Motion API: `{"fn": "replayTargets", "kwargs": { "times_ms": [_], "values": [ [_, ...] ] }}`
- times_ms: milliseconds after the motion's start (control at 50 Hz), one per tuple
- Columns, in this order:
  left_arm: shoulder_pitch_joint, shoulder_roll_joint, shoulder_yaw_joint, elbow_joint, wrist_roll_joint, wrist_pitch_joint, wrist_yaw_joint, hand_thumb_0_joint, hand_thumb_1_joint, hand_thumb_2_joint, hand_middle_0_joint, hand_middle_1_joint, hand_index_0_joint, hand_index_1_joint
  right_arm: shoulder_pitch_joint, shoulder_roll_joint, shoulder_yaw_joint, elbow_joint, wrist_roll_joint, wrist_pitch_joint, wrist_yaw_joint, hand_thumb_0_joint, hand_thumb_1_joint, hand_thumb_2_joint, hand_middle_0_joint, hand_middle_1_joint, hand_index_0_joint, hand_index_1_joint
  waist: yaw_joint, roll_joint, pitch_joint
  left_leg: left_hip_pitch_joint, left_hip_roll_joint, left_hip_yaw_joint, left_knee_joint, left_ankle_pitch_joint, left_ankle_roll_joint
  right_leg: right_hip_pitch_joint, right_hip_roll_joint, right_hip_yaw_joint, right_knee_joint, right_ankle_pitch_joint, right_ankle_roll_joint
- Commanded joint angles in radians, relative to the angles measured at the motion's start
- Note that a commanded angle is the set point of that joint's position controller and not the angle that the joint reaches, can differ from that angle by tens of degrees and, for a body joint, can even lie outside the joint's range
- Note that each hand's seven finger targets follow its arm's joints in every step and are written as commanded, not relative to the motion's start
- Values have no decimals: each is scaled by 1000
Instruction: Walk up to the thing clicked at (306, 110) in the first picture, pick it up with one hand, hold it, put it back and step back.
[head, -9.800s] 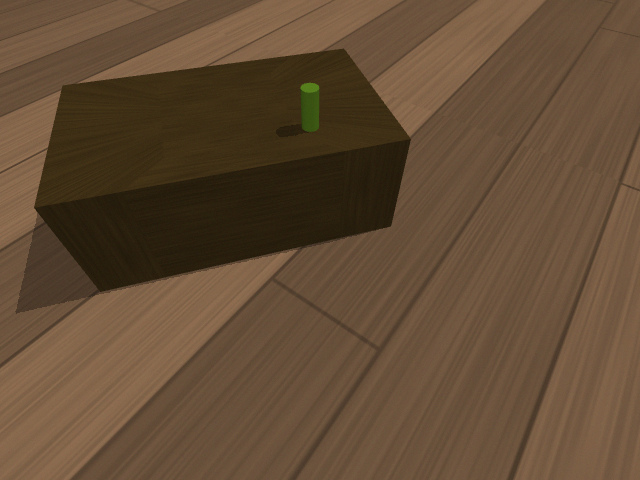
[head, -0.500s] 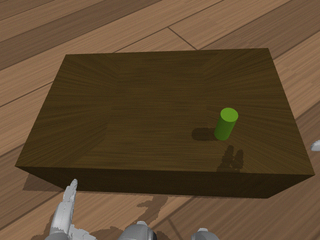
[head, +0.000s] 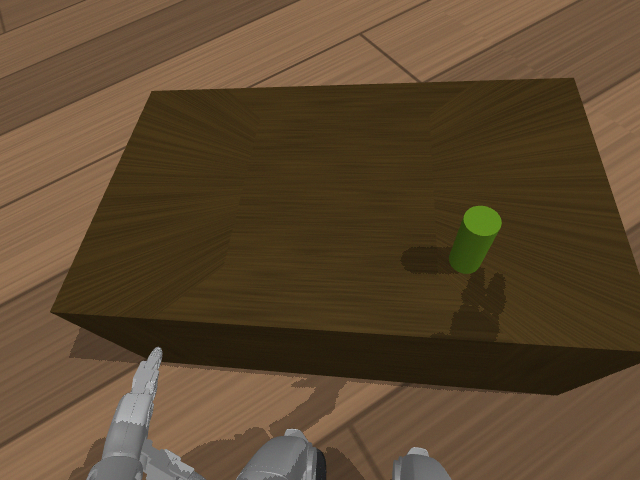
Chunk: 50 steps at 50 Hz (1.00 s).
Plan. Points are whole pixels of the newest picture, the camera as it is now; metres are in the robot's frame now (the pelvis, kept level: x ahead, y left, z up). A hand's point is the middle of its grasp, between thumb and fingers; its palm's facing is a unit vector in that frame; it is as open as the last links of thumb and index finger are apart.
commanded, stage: go down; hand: right
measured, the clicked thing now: (472, 242) +0.53 -0.19 -0.20
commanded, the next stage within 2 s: approach in 0.26 s
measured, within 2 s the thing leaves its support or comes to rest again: neither
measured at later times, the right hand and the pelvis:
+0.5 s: hand out of the picture +0.44 -0.37 +0.08, palm faces +0.21 +0.98 -0.02, open 17.5 cm; pelvis +0.00 -0.01 -0.01, yaw +0 degrees
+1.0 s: hand (550, 259) +0.47 -0.30 -0.15, palm faces +0.15 +0.99 +0.03, open 17.5 cm; pelvis -0.03 -0.01 -0.10, yaw +4 degrees
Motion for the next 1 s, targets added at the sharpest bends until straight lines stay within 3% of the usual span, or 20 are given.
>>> {"fn": "replayTargets", "kwargs": {
  "times_ms": [0, 80, 120, 140, 160, 180, 260, 300, 340, 380, 420, 480, 540, 620, 660, 700, 800, 880, 920, 980],
  "values": [
    [43, 175, 80, -160, 1, -47, 10, 0, -542, 45, -53, -58, -54, -56, -332, -381, -39, -181, 27, -61, 11, 0, 503, -19, 67, 42, 63, 42, -2, -245, -416, 157, -17, -45, -49, 241, 26, 311, 9, 57, -107, 485, 20],
    [25, 186, 91, -172, 0, -47, 11, 0, -545, 47, -55, -59, -55, -59, -374, -383, -38, -188, 32, -65, 9, 0, 497, -20, 68, 42, 64, 42, 5, -227, -392, 147, -16, -44, -52, 199, 28, 250, 12, 57, -118, 372, 15],
    [3, 201, 95, -207, 0, -49, 14, 0, -546, 48, -54, -58, -53, -59, -390, -428, -62, -203, 27, -69, 4, 0, 512, -11, 72, 40, 66, 40, -7, -232, -420, 168, -15, -44, -49, 189, 28, 242, 15, 58, -125, 338, 16],
    [16, 195, 93, -213, -1, -49, 15, 0, -551, 52, -54, -57, -51, -61, -413, -460, -76, -227, 21, -73, 1, 0, 518, -13, 70, 41, 65, 41, -15, -265, -442, 172, -12, -49, -48, 193, 28, 265, 17, 53, -122, 341, 16],
    [48, 207, 112, -203, -1, -45, 18, 0, -546, 50, -54, -57, -53, -59, -402, -446, -72, -202, 24, -70, 4, 0, 514, -16, 68, 42, 63, 42, 1, -258, -449, 165, -18, -41, -46, 203, 28, 288, 10, 61, -121, 385, 20],
    [51, 184, 85, -184, 0, -42, 14, 0, -545, 50, -53, -56, -52, -57, -376, -425, -58, -176, 23, -68, 5, 0, 526, -14, 68, 42, 64, 42, -11, -261, -409, 157, -18, -40, -45, 201, 28, 276, 12, 60, -119, 405, 21],
    [26, 169, 72, -178, 3, -47, 12, 0, -549, 53, -55, -58, -53, -61, -399, -393, -36, -158, 26, -77, 8, 0, 519, -20, 66, 43, 63, 43, 6, -250, -399, 112, -21, -39, -35, 196, 29, 263, 4, 66, -102, 422, 23],
    [15, 192, 90, -195, 3, -49, 12, 0, -554, 56, -56, -60, -52, -64, -431, -463, -80, -206, 28, -86, 6, 0, 532, -20, 64, 43, 62, 43, -8, -289, -464, 137, -15, -45, -30, 221, 29, 282, 8, 64, -92, 441, 24],
    [28, 188, 85, -192, 2, -47, 15, 0, -562, 52, -51, -45, -38, -57, -437, -452, -75, -222, 32, -85, 10, 0, 605, -22, 59, 52, 66, 52, -6, -298, -493, 140, -21, -39, -23, 241, 29, 319, 1, 70, -88, 508, 29],
    [53, 162, 63, -153, 6, -42, 8, 0, -557, 44, -48, -44, -39, -52, -389, -391, -48, -137, 29, -84, 16, 0, 547, -5, 69, 41, 70, 41, 7, -289, -423, 99, -22, -40, -15, 241, 29, 291, 1, 68, -73, 543, 28],
    [13, 187, 88, -188, 7, -48, 7, 0, -556, 42, -49, -46, -41, -54, -365, -335, -26, -90, 43, -97, 23, 0, 546, -3, 73, 40, 73, 40, 35, -219, -394, 66, -27, -35, -6, 237, 27, 256, -8, 77, -57, 535, 26],
    [-15, 211, 110, -272, 8, -61, 2, 0, -564, 51, -52, -48, -40, -61, -383, -303, -32, -96, 61, -144, 24, 0, 576, -4, 71, 41, 74, 41, 55, -164, -393, 70, -23, -39, 11, 218, 23, 193, 1, 73, -36, 426, 12],
    [38, 176, 84, -240, 11, -66, -12, 0, -568, 54, -53, -49, -39, -63, -332, -237, -23, -19, 86, -189, 31, 0, 566, -15, 72, 44, 76, 44, 66, -152, -313, -10, -26, -40, 54, 157, 24, 94, 2, 77, -7, 353, 11],
    [86, 221, 139, -410, 21, -82, -22, 0, -566, 52, -52, -49, -40, -62, -330, -264, -62, -86, 77, -247, 15, 0, 567, -14, 73, 43, 77, 42, 96, -182, -451, -20, -29, -45, 115, 186, 20, 125, 3, 77, 60, 400, 12],
    [159, 194, 129, -413, 27, -79, -34, 0, -559, 47, -50, -47, -40, -57, -312, -252, -74, -100, 70, -269, 5, 0, 581, -17, 67, 45, 72, 45, 96, -229, -469, -45, -27, -52, 155, 216, 20, 105, 12, 72, 109, 458, 15],
    [114, 177, 115, -427, 33, -81, -43, 0, -547, 37, -47, -47, -42, -52, -372, -268, -91, -144, 64, -301, -10, 0, 567, -2, 76, 40, 76, 40, 95, -270, -490, -110, -25, -53, 216, 220, 26, 68, 4, 78, 166, 492, 22],
    [80, 217, 183, -496, 52, -90, -54, 0, -543, 37, -43, -43, -38, -47, -378, -344, -151, -195, 22, -400, -62, 0, 531, -3, 81, 39, 75, 39, 97, -361, -561, -229, -29, -45, 309, 121, 34, 27, -6, 91, 244, 435, 36],
    [81, 222, 191, -537, 68, -86, -70, 0, -536, 32, -40, -42, -39, -42, -338, -264, -135, -117, 7, -447, -74, 0, 515, -13, 81, 41, 73, 41, 135, -392, -528, -326, -35, -32, 372, 69, 37, -45, -22, 115, 291, 392, 45],
    [51, 260, 222, -650, 72, -93, -70, 0, -540, 34, -41, -42, -39, -43, -365, -346, -193, -176, -4, -466, -84, 0, 521, -31, 67, 47, 64, 47, 145, -434, -653, -328, -37, -27, 412, 97, 38, -5, -29, 122, 339, 459, 48],
    [119, 241, 213, -625, 77, -84, -86, 0, -539, 35, -43, -44, -41, -45, -276, -260, -175, -53, 1, -473, -82, 0, 556, -40, 58, 53, 59, 53, 183, -394, -560, -414, -48, -7, 467, 68, 38, -116, -35, 146, 402, 445, 46]
  ]
}}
